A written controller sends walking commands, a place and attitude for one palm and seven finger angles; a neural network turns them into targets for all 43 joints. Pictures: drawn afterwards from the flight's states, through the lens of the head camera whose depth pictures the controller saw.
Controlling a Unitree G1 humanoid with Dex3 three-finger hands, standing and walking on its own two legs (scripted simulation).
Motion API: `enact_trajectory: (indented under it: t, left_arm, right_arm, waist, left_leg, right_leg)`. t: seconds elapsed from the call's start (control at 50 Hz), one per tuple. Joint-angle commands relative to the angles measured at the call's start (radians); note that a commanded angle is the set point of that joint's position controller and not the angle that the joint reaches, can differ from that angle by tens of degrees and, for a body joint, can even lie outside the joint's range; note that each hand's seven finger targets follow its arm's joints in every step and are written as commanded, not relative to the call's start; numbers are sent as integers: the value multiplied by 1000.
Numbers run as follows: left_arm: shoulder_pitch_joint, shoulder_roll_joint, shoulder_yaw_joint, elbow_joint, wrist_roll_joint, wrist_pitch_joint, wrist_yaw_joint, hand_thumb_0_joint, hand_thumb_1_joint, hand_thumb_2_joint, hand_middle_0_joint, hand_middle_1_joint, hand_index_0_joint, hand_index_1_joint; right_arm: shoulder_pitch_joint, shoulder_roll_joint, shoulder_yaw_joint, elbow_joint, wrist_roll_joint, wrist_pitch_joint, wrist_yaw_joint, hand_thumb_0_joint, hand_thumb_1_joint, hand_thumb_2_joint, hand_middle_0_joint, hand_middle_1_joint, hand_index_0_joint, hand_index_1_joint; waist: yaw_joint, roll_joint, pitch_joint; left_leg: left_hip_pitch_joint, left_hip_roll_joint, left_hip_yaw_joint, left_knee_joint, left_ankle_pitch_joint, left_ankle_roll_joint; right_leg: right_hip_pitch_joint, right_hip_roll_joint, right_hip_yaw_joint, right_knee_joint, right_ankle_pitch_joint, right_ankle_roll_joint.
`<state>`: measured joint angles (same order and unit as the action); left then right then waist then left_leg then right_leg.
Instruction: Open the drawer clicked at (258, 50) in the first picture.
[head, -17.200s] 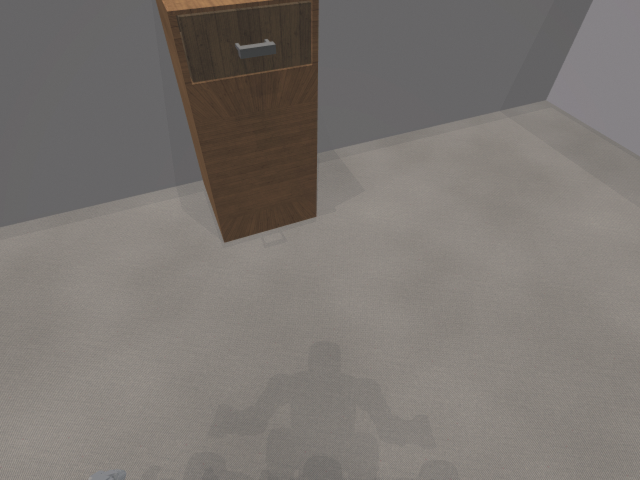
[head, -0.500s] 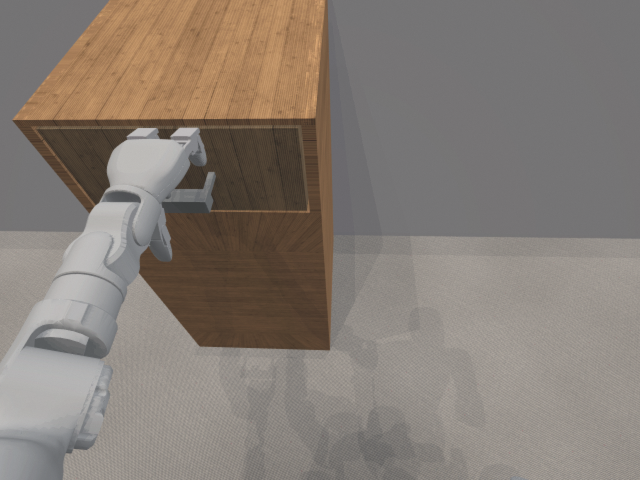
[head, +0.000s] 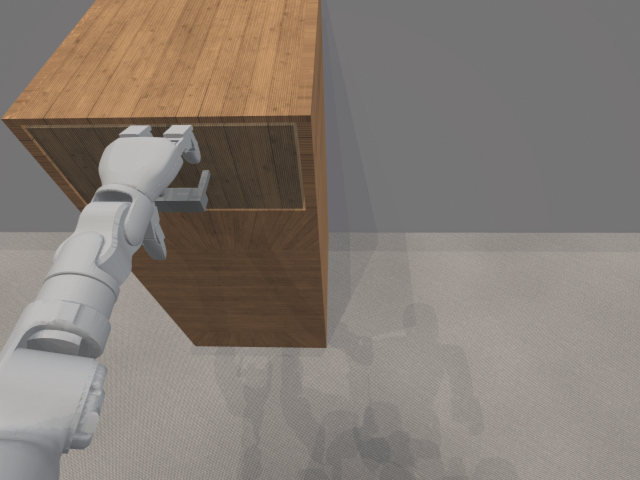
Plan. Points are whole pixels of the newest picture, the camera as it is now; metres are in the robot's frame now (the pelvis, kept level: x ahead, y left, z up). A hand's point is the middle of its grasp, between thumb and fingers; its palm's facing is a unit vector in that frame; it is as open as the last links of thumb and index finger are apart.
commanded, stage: lower the fingers behind the handle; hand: left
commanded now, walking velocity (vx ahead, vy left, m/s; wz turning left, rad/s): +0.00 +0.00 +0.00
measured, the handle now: (173, 188) +0.52 +0.25 +0.03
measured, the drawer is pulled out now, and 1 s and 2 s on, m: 0.00 0.00 0.00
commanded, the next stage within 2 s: lift the fingers back up to retry in 1.56 s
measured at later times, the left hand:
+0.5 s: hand (164, 211) +0.45 +0.23 +0.06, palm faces -0.03 -0.01 -1.00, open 13.8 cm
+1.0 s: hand (167, 216) +0.45 +0.24 +0.04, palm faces -0.01 -0.01 -1.00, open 13.7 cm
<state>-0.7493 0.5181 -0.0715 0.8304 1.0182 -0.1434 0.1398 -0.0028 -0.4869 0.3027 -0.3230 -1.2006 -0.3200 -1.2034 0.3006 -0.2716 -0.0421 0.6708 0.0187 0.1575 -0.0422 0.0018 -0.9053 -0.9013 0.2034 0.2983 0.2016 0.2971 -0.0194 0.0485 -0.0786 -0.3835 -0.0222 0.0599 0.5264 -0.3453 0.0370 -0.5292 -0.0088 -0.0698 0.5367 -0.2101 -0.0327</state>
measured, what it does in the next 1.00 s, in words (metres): stands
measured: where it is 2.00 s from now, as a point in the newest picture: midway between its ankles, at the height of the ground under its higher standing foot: outside the picture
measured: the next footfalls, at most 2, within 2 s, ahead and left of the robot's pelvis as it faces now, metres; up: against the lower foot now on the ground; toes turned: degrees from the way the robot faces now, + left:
none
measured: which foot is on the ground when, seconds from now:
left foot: down 0.00-1.00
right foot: down 0.00-1.00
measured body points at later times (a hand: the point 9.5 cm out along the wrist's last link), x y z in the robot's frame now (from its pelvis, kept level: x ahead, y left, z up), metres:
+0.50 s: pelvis +0.00 +0.00 +0.00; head +0.07 -0.02 +0.44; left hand +0.44 +0.23 +0.11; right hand +0.07 -0.27 -0.14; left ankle -0.06 +0.09 -0.73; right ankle +0.03 -0.10 -0.73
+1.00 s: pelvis -0.01 +0.00 -0.01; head +0.07 -0.01 +0.43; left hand +0.45 +0.23 +0.10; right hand +0.04 -0.27 -0.15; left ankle -0.06 +0.09 -0.73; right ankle +0.03 -0.10 -0.73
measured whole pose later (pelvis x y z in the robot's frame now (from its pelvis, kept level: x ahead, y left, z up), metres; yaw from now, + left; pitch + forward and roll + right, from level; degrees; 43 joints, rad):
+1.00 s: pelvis -0.01 +0.00 -0.01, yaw +0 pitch +16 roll +0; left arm -0.77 0.50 -0.04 0.98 1.07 -0.12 0.29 0.00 -0.49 0.30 -0.32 -1.20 -0.31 -1.25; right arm 0.33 -0.27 -0.05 0.68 0.00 0.14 -0.03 0.00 -0.91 -0.90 0.20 0.30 0.20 0.30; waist -0.05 0.04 -0.12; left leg -0.55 -0.02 0.07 0.66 -0.39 0.04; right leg -0.68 -0.01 -0.06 0.63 -0.23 -0.03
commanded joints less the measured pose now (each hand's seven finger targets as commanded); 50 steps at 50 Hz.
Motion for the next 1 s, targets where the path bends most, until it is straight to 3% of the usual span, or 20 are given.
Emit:
enact_trajectory:
  t: [0.0, 0.06, 0.12, 0.16, 0.22, 0.26, 0.3, 0.36, 0.42, 0.46, 0.48, 0.52, 0.54, 0.6, 0.72, 0.76, 0.8, 0.84, 0.92, 0.98]
  left_arm:
    - [-477, 226, 80, -131, 1, 35, 61, 0, -500, 300, -300, -1200, -300, -1200]
    - [-486, 264, 103, -108, 12, 47, 63, 0, -500, 300, -300, -1200, -300, -1200]
    - [-469, 231, 94, -156, 15, 28, 62, 0, -500, 300, -300, -1200, -300, -1200]
    - [-439, 204, 82, -145, 11, 25, 62, 0, -500, 300, -300, -1200, -300, -1200]
    - [-409, 234, 117, -141, 15, 22, 78, 0, -500, 300, -300, -1200, -300, -1200]
    - [-429, 222, 101, -129, 25, 29, 92, 0, -500, 300, -300, -1200, -300, -1200]
    - [-419, 262, 136, -135, 33, 28, 106, 0, -500, 300, -300, -1200, -300, -1200]
    - [-415, 242, 126, -144, 33, 29, 121, 0, -500, 300, -300, -1200, -300, -1200]
    - [-428, 231, 110, -120, 31, 30, 123, 0, -500, 300, -300, -1200, -300, -1200]
    - [-428, 228, 106, -138, 29, 22, 122, 0, -500, 300, -300, -1200, -300, -1200]
    - [-426, 237, 116, -136, 28, 16, 119, 0, -500, 300, -300, -1200, -300, -1200]
    - [-430, 232, 106, -106, 32, 12, 119, 0, -500, 300, -300, -1200, -300, -1200]
    - [-414, 239, 114, -108, 34, 8, 122, 0, -500, 300, -300, -1200, -300, -1200]
    - [-446, 215, 88, -89, 36, 1, 128, 0, -500, 300, -300, -1200, -300, -1200]
    - [-433, 241, 110, -47, 43, 4, 141, 0, -500, 300, -300, -1200, -300, -1200]
    - [-424, 216, 99, -54, 44, 0, 145, 0, -500, 300, -300, -1200, -300, -1200]
    - [-398, 231, 113, -39, 42, -1, 148, 0, -500, 300, -300, -1200, -300, -1200]
    - [-380, 227, 104, 9, 49, 16, 150, 0, -500, 300, -300, -1200, -300, -1200]
    - [-388, 190, 77, -2, 64, 25, 163, 0, -500, 300, -300, -1200, -300, -1200]
    - [-387, 167, 60, 35, 58, 40, 159, 0, -500, 300, -300, -1200, -300, -1200]
  right_arm:
    - [31, -136, -45, -79, 2, -28, 2, 0, -900, -900, 200, 300, 200, 300]
    - [34, -141, -40, -86, 2, -30, -3, 0, -900, -900, 200, 300, 200, 300]
    - [40, -132, -49, -96, -6, -30, 1, 0, -900, -900, 200, 300, 200, 300]
    - [38, -133, -51, -97, -7, -27, 5, 0, -900, -900, 200, 300, 200, 300]
    - [37, -135, -50, -100, -10, -26, 7, 0, -900, -900, 200, 300, 200, 300]
    - [36, -135, -47, -98, -9, -26, 6, 0, -900, -900, 200, 300, 200, 300]
    - [36, -136, -50, -101, -11, -27, 5, 0, -900, -900, 200, 300, 200, 300]
    - [40, -131, -54, -98, -13, -33, 5, 0, -900, -900, 200, 300, 200, 300]
    - [44, -135, -54, -91, -11, -36, 3, 0, -900, -900, 200, 300, 200, 300]
    - [48, -135, -57, -89, -14, -38, 2, 0, -900, -900, 200, 300, 200, 300]
    - [51, -137, -58, -92, -14, -37, 1, 0, -900, -900, 200, 300, 200, 300]
    - [55, -138, -57, -82, -14, -37, -3, 0, -900, -900, 200, 300, 200, 300]
    - [57, -137, -58, -84, -13, -38, -3, 0, -900, -900, 200, 300, 200, 300]
    - [66, -139, -58, -78, -14, -41, -2, 0, -900, -900, 200, 300, 200, 300]
    - [88, -143, -58, -75, -19, -45, -2, 0, -900, -900, 200, 300, 200, 300]
    - [91, -140, -62, -75, -22, -44, 1, 0, -900, -900, 200, 300, 200, 300]
    - [95, -145, -63, -74, -22, -41, 3, 0, -900, -900, 200, 300, 200, 300]
    - [95, -149, -58, -71, -18, -38, 3, 0, -900, -900, 200, 300, 200, 300]
    - [103, -145, -62, -69, -20, -36, 8, 0, -900, -900, 200, 300, 200, 300]
    - [106, -149, -61, -63, -19, -33, 11, 0, -900, -900, 200, 300, 200, 300]
  waist:
    - [-26, -26, -339]
    - [-19, -48, -358]
    - [-8, -6, -436]
    - [-13, -15, -400]
    - [-1, -37, -398]
    - [-14, -49, -369]
    - [-5, -42, -401]
    - [-7, -23, -421]
    - [-26, -38, -379]
    - [-24, -14, -415]
    - [-28, -35, -428]
    - [-40, -40, -384]
    - [-31, -22, -391]
    - [-50, -20, -376]
    - [-45, -15, -416]
    - [-45, 3, -424]
    - [-44, -30, -429]
    - [-52, -57, -371]
    - [-46, -11, -406]
    - [-62, -34, -374]
  left_leg:
    - [20, -2, -53, -39, 409, -3]
    - [-13, -8, -47, -41, 378, 3]
    - [48, 1, -56, -19, 504, -7]
    - [48, 5, -53, -12, 514, -9]
    - [16, 3, -47, -12, 498, -4]
    - [-6, 1, -46, -14, 462, -3]
    - [-17, -3, -40, -8, 464, 0]
    - [-4, -2, -37, -2, 467, -2]
    - [-26, -4, -39, 0, 414, 2]
    - [-11, -6, -38, 7, 425, 3]
    - [-18, -8, -41, 12, 429, 4]
    - [-41, -7, -42, 15, 399, 5]
    - [-40, -9, -41, 17, 400, 4]
    - [-49, -8, -47, 26, 363, 4]
    - [-77, -11, -46, 52, 376, 3]
    - [-61, -6, -48, 62, 412, 1]
    - [-84, -6, -45, 69, 407, 3]
    - [-127, -7, -45, 62, 351, 4]
    - [-99, -2, -50, 72, 384, -1]
    - [-111, -1, -54, 76, 363, -1]
  right_leg:
    - [289, 19, 57, -8, 255, -15]
    - [322, 17, 62, -3, 259, -15]
    - [325, 19, 59, 20, 316, -16]
    - [295, 21, 56, 16, 314, -14]
    - [314, 21, 61, 21, 321, -13]
    - [296, 21, 57, 21, 309, -13]
    - [325, 21, 66, 28, 322, -13]
    - [321, 20, 65, 32, 326, -13]
    - [291, 21, 64, 25, 292, -11]
    - [299, 19, 71, 28, 306, -11]
    - [311, 21, 69, 31, 310, -11]
    - [280, 20, 68, 31, 293, -9]
    - [276, 21, 68, 34, 288, -11]
    - [239, 22, 69, 35, 251, -11]
    - [235, 24, 70, 61, 269, -12]
    - [216, 26, 66, 68, 284, -13]
    - [229, 26, 70, 72, 292, -9]
    - [206, 27, 65, 66, 259, -9]
    - [175, 30, 60, 78, 248, -14]
    - [149, 33, 57, 74, 228, -15]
